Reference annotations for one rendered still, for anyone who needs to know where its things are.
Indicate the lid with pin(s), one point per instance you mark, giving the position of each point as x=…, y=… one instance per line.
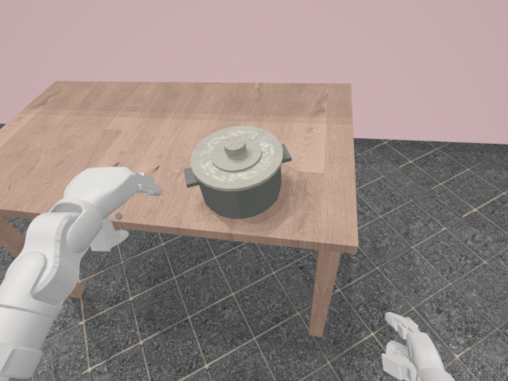
x=260, y=161

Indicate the robot left forearm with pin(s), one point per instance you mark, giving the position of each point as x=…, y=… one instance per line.
x=38, y=281

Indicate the right robot hand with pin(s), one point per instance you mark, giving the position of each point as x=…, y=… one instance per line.
x=404, y=362

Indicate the table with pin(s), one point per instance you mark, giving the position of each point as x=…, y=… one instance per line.
x=153, y=128

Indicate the pot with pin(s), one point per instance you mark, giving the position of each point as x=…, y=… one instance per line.
x=243, y=203

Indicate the left robot hand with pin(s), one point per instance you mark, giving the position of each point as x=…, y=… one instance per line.
x=106, y=189

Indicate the knob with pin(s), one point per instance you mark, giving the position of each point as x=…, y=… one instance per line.
x=234, y=146

